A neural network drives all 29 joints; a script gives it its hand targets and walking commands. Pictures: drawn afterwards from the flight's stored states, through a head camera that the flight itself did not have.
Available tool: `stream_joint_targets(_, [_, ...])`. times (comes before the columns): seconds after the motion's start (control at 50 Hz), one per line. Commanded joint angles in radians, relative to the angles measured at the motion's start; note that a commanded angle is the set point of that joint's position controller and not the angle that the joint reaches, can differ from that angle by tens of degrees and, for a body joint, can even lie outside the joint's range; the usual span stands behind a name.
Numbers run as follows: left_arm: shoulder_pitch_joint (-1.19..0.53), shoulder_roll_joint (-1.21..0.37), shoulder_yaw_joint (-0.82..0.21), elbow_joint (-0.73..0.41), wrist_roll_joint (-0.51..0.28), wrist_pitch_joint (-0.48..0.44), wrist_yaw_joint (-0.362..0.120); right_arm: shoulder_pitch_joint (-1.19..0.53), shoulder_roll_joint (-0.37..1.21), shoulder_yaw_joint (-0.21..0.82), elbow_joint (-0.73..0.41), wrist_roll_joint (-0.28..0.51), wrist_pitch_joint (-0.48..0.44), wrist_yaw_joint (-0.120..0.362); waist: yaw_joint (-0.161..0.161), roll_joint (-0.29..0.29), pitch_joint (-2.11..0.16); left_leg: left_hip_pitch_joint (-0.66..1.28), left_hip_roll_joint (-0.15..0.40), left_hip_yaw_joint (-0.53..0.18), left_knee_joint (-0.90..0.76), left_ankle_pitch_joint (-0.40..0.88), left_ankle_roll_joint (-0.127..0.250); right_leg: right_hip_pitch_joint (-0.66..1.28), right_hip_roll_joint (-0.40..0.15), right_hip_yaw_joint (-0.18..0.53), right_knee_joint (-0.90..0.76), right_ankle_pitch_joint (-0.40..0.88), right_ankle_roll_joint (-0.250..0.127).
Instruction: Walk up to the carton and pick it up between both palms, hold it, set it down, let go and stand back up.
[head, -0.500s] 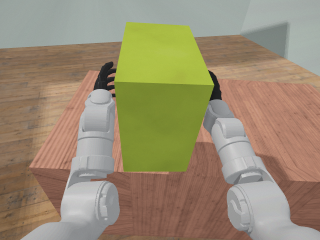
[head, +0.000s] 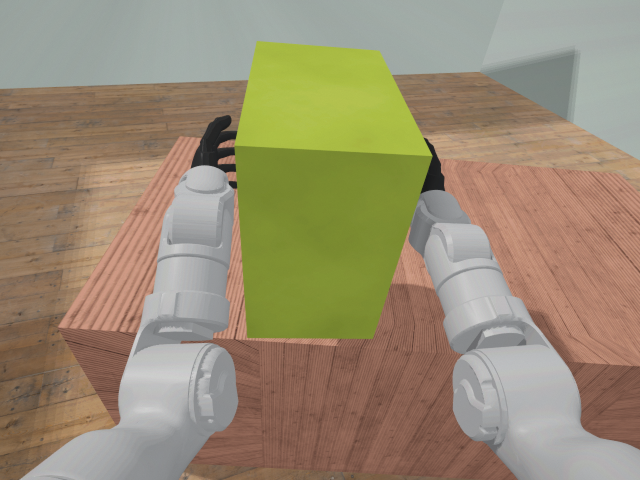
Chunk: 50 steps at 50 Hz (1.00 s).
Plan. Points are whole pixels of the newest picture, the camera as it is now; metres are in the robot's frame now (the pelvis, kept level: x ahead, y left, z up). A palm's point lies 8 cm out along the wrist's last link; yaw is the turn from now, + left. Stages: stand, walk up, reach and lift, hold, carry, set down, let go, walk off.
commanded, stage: reach and lift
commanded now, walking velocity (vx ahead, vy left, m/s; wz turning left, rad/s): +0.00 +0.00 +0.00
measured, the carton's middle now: (315, 190) +0.45 +0.00 +0.17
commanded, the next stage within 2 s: hold in 0.42 s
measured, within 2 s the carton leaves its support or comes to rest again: neither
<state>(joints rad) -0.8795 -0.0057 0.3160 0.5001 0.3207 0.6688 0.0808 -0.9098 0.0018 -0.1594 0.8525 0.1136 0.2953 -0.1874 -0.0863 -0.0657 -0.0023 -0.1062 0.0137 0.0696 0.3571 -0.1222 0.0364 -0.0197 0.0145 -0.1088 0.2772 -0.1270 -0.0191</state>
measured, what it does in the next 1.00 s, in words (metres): stands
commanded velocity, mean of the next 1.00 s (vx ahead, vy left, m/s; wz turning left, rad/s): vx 0.00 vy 0.00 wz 0.00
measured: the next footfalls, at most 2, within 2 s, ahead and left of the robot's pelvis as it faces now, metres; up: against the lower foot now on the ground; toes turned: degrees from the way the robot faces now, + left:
none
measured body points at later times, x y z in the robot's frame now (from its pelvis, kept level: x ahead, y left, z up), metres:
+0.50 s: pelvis +0.01 +0.00 +0.00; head -0.05 +0.03 +0.44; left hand +0.41 +0.14 +0.23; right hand +0.40 -0.13 +0.22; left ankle +0.06 +0.09 -0.75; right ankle +0.03 -0.11 -0.75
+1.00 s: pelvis +0.01 +0.00 +0.00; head -0.06 +0.03 +0.44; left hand +0.40 +0.14 +0.26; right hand +0.39 -0.13 +0.25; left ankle +0.06 +0.09 -0.75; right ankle +0.03 -0.11 -0.75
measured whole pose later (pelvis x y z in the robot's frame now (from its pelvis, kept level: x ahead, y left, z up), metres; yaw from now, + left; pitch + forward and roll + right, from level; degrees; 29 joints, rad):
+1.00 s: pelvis +0.01 +0.00 +0.00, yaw +0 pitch -10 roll -1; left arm -0.88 -0.01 0.33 0.30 0.35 0.85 0.03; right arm -0.93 -0.03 -0.06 0.70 0.25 0.45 -0.25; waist -0.10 -0.04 0.00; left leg -0.06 0.01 0.07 0.37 -0.15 0.04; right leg 0.03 0.01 -0.10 0.29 -0.15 -0.01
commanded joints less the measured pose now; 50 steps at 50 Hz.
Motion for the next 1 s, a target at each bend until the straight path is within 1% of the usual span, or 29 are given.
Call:
stream_joint_targets(0.0, [-0.716,-0.667,-0.383,-0.145,-0.162,-0.072,-0.135,-0.895,0.582,0.282,-0.373,0.086,-0.085,0.093,-0.009,0.122,-0.507,0.207,-0.012,-0.069,-0.036,0.086,-0.034,0.009,0.022,0.038,-0.025,0.08,0.05])
stream_joint_targets(0.02, [-0.718,-0.678,-0.404,-0.169,-0.173,-0.076,-0.128,-0.897,0.588,0.295,-0.404,0.098,-0.087,0.092,-0.017,0.133,-0.553,0.237,-0.012,-0.073,-0.018,0.139,-0.039,0.013,0.025,0.038,-0.015,0.128,0.05])
stream_joint_targets(0.04, [-0.714,-0.684,-0.42,-0.194,-0.179,-0.078,-0.122,-0.891,0.59,0.313,-0.422,0.108,-0.085,0.087,-0.016,0.137,-0.571,0.259,-0.011,-0.073,-0.001,0.185,-0.045,0.02,0.029,0.039,-0.012,0.163,0.051])
stream_joint_targets(0.08, [-0.687,-0.677,-0.424,-0.199,-0.179,-0.07,-0.119,-0.86,0.591,0.333,-0.427,0.118,-0.07,0.075,-0.019,0.126,-0.554,0.271,-0.011,-0.077,0.014,0.219,-0.048,0.029,0.033,0.041,-0.011,0.189,0.054])
stream_joint_targets(0.1, [-0.669,-0.665,-0.41,-0.186,-0.169,-0.061,-0.122,-0.843,0.583,0.334,-0.412,0.123,-0.058,0.07,-0.019,0.111,-0.515,0.257,-0.013,-0.076,0.009,0.196,-0.044,0.026,0.032,0.04,-0.018,0.173,0.057])
stream_joint_targets(0.16, [-0.66,-0.622,-0.354,-0.145,-0.135,-0.039,-0.141,-0.815,0.579,0.312,-0.345,0.112,-0.032,0.063,-0.012,0.083,-0.422,0.191,-0.02,-0.062,-0.035,0.064,-0.022,0.022,0.02,0.044,-0.035,0.076,0.063])
stream_joint_targets(0.18, [-0.669,-0.624,-0.351,-0.14,-0.136,-0.036,-0.146,-0.839,0.581,0.308,-0.356,0.109,-0.033,0.064,-0.011,0.078,-0.424,0.176,-0.021,-0.062,-0.042,0.046,-0.017,0.024,0.016,0.047,-0.033,0.065,0.064])
stream_joint_targets(0.2, [-0.677,-0.625,-0.351,-0.15,-0.14,-0.035,-0.148,-0.848,0.586,0.307,-0.363,0.115,-0.035,0.064,-0.005,0.083,-0.441,0.169,-0.021,-0.062,-0.043,0.058,-0.016,0.031,0.015,0.048,-0.03,0.077,0.064])
stream_joint_targets(0.24, [-0.698,-0.645,-0.388,-0.195,-0.161,-0.039,-0.144,-0.875,0.597,0.332,-0.431,0.132,-0.043,0.061,-0.011,0.095,-0.516,0.208,-0.023,-0.068,-0.018,0.144,-0.025,0.045,0.023,0.045,-0.013,0.151,0.064])
stream_joint_targets(0.28, [-0.676,-0.654,-0.418,-0.238,-0.174,-0.037,-0.139,-0.865,0.599,0.374,-0.483,0.159,-0.04,0.049,-0.014,0.111,-0.566,0.259,-0.023,-0.072,0.016,0.246,-0.037,0.073,0.03,0.049,0.003,0.245,0.067])
stream_joint_targets(0.32, [-0.638,-0.645,-0.427,-0.251,-0.17,-0.022,-0.143,-0.82,0.586,0.39,-0.484,0.175,-0.021,0.033,-0.031,0.105,-0.532,0.276,-0.02,-0.074,0.03,0.28,-0.045,0.073,0.034,0.047,0.0,0.264,0.068])
stream_joint_targets(0.34, [-0.614,-0.634,-0.416,-0.238,-0.159,-0.009,-0.15,-0.803,0.579,0.392,-0.471,0.177,-0.008,0.026,-0.031,0.1,-0.492,0.268,-0.022,-0.072,0.025,0.267,-0.046,0.071,0.034,0.047,-0.009,0.25,0.069])
stream_joint_targets(0.4, [-0.606,-0.61,-0.377,-0.211,-0.132,0.02,-0.175,-0.79,0.563,0.363,-0.429,0.171,0.02,0.019,-0.035,0.086,-0.389,0.209,-0.022,-0.064,-0.019,0.136,-0.039,0.055,0.028,0.045,-0.032,0.132,0.069])
stream_joint_targets(0.44, [-0.658,-0.624,-0.391,-0.247,-0.147,0.019,-0.178,-0.833,0.581,0.366,-0.462,0.175,0.016,0.026,-0.027,0.097,-0.427,0.192,-0.022,-0.067,-0.03,0.117,-0.036,0.055,0.026,0.046,-0.026,0.105,0.068])
stream_joint_targets(0.48, [-0.695,-0.652,-0.431,-0.29,-0.17,0.016,-0.168,-0.867,0.592,0.386,-0.516,0.187,0.008,0.03,-0.028,0.12,-0.492,0.225,-0.019,-0.073,-0.013,0.175,-0.046,0.057,0.033,0.042,-0.013,0.138,0.064])
stream_joint_targets(0.52, [-0.693,-0.663,-0.472,-0.342,-0.191,0.015,-0.155,-0.864,0.6,0.42,-0.566,0.212,0.011,0.026,-0.034,0.127,-0.544,0.284,-0.013,-0.082,0.018,0.263,-0.056,0.056,0.041,0.045,-0.003,0.194,0.061])
stream_joint_targets(0.56, [-0.66,-0.662,-0.481,-0.345,-0.19,0.029,-0.15,-0.835,0.59,0.433,-0.57,0.223,0.027,0.019,-0.04,0.129,-0.516,0.297,-0.01,-0.086,0.029,0.292,-0.065,0.052,0.046,0.046,-0.009,0.199,0.061])
stream_joint_targets(0.6, [-0.63,-0.645,-0.458,-0.321,-0.169,0.051,-0.158,-0.804,0.575,0.421,-0.529,0.221,0.049,0.015,-0.042,0.121,-0.447,0.272,-0.008,-0.084,0.012,0.232,-0.066,0.037,0.046,0.044,-0.025,0.143,0.059])
stream_joint_targets(0.64, [-0.626,-0.629,-0.42,-0.294,-0.145,0.071,-0.17,-0.791,0.557,0.388,-0.48,0.205,0.064,0.018,-0.042,0.111,-0.38,0.221,-0.006,-0.08,-0.024,0.119,-0.054,0.038,0.041,0.047,-0.034,0.061,0.059])
stream_joint_targets(0.68, [-0.65,-0.623,-0.397,-0.281,-0.136,0.08,-0.181,-0.819,0.56,0.367,-0.471,0.196,0.064,0.024,-0.031,0.105,-0.367,0.18,-0.008,-0.072,-0.05,0.068,-0.045,0.048,0.034,0.044,-0.037,0.032,0.063])
stream_joint_targets(0.72, [-0.677,-0.626,-0.401,-0.288,-0.146,0.077,-0.184,-0.864,0.572,0.378,-0.504,0.203,0.056,0.027,-0.026,0.099,-0.418,0.194,-0.011,-0.069,-0.045,0.085,-0.041,0.058,0.033,0.046,-0.028,0.05,0.065])
stream_joint_targets(0.76, [-0.691,-0.64,-0.435,-0.33,-0.164,0.072,-0.179,-0.879,0.587,0.407,-0.547,0.225,0.051,0.025,-0.028,0.116,-0.482,0.235,-0.014,-0.067,-0.018,0.168,-0.051,0.069,0.037,0.047,-0.018,0.114,0.063])
stream_joint_targets(0.8, [-0.668,-0.648,-0.455,-0.349,-0.169,0.081,-0.175,-0.861,0.582,0.425,-0.568,0.242,0.061,0.018,-0.038,0.135,-0.494,0.271,-0.014,-0.073,0.004,0.231,-0.064,0.073,0.046,0.046,-0.014,0.153,0.062])
stream_joint_targets(0.82, [-0.659,-0.646,-0.457,-0.35,-0.168,0.088,-0.176,-0.852,0.573,0.425,-0.565,0.247,0.068,0.014,-0.043,0.133,-0.474,0.275,-0.011,-0.075,0.006,0.232,-0.068,0.063,0.047,0.045,-0.018,0.144,0.063])
stream_joint_targets(0.84, [-0.645,-0.637,-0.447,-0.332,-0.162,0.097,-0.179,-0.847,0.567,0.42,-0.554,0.248,0.076,0.011,-0.041,0.122,-0.44,0.263,-0.011,-0.071,0.001,0.209,-0.067,0.059,0.047,0.048,-0.028,0.124,0.063])
stream_joint_targets(0.86, [-0.644,-0.631,-0.43,-0.312,-0.151,0.103,-0.183,-0.838,0.563,0.407,-0.524,0.241,0.085,0.01,-0.043,0.118,-0.402,0.24,-0.01,-0.072,-0.012,0.154,-0.063,0.052,0.045,0.047,-0.032,0.082,0.062])
stream_joint_targets(0.9, [-0.654,-0.622,-0.397,-0.282,-0.134,0.112,-0.191,-0.844,0.554,0.378,-0.484,0.226,0.093,0.016,-0.032,0.11,-0.352,0.182,-0.007,-0.07,-0.052,0.042,-0.051,0.044,0.04,0.049,-0.04,0.001,0.062])
stream_joint_targets(0.92, [-0.666,-0.615,-0.389,-0.275,-0.13,0.113,-0.194,-0.852,0.558,0.367,-0.474,0.215,0.093,0.02,-0.03,0.104,-0.354,0.166,-0.007,-0.065,-0.064,0.014,-0.046,0.045,0.036,0.048,-0.042,-0.016,0.062])
stream_joint_targets(0.98, [-0.715,-0.624,-0.389,-0.29,-0.144,0.101,-0.192,-0.9,0.58,0.374,-0.498,0.218,0.083,0.03,-0.02,0.098,-0.418,0.177,-0.01,-0.062,-0.056,0.044,-0.04,0.054,0.037,0.047,-0.026,0.011,0.065])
